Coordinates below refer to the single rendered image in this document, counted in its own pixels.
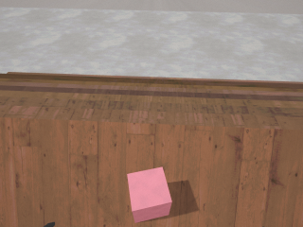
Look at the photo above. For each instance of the carton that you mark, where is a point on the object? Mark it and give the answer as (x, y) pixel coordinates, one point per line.
(149, 194)

